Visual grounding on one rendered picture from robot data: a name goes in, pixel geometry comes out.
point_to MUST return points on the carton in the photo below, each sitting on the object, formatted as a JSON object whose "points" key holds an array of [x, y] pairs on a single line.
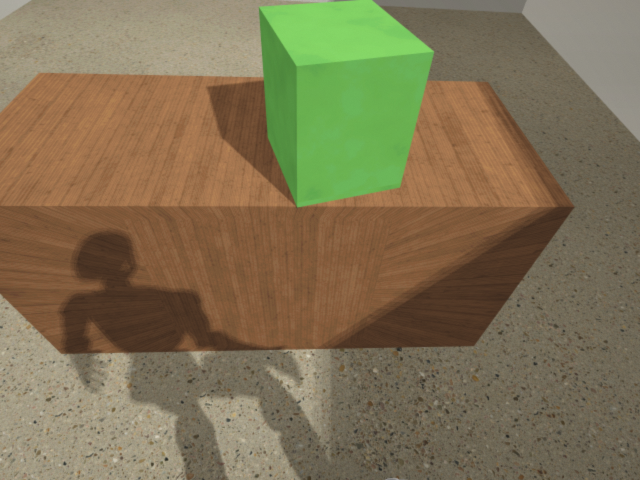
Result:
{"points": [[343, 82]]}

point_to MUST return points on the pedestal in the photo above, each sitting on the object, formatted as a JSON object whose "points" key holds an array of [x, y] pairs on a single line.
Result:
{"points": [[149, 213]]}

